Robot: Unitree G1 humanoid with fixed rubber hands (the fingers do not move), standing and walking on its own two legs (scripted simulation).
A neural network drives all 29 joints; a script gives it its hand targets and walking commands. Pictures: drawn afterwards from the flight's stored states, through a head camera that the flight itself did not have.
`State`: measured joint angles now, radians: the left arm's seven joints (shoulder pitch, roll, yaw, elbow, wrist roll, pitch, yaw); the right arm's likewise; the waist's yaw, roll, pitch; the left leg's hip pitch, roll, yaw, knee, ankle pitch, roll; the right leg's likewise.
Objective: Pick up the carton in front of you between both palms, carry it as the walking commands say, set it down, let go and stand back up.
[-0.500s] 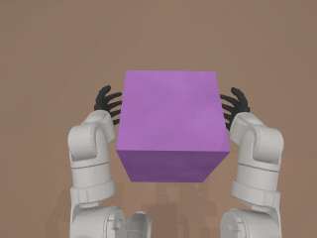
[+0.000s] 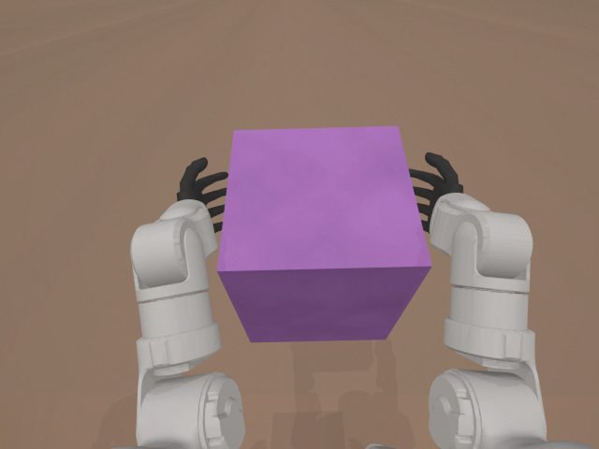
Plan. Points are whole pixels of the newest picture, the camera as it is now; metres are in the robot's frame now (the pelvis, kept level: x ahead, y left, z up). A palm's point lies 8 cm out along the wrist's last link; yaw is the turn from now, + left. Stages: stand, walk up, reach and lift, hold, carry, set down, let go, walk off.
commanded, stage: carry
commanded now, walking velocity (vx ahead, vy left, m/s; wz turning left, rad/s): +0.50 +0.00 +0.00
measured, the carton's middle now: (317, 245) +0.37 +0.00 +0.09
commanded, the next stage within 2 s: none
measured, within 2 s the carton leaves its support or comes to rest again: neither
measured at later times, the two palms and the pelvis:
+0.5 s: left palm (255, 81) +0.67 +0.10 +0.19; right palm (428, 89) +0.63 -0.20 +0.18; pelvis +0.30 -0.02 +0.03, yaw -2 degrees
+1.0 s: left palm (273, 31) +0.91 +0.07 +0.19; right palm (405, 23) +0.94 -0.22 +0.18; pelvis +0.60 -0.10 +0.08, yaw +0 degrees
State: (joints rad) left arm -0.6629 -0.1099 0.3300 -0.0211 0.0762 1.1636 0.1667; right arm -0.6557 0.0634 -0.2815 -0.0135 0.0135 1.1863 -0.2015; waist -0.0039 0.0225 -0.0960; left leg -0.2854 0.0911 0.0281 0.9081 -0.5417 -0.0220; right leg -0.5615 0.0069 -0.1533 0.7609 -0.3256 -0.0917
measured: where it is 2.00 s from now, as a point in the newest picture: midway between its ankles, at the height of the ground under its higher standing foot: (338, 226)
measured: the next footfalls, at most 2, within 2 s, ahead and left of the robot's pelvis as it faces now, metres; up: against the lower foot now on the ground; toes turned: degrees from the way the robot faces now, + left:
left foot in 0.40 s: +0.43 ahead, +0.06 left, +0.02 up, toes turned +1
right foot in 0.74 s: +0.59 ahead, -0.18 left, +0.02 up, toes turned -6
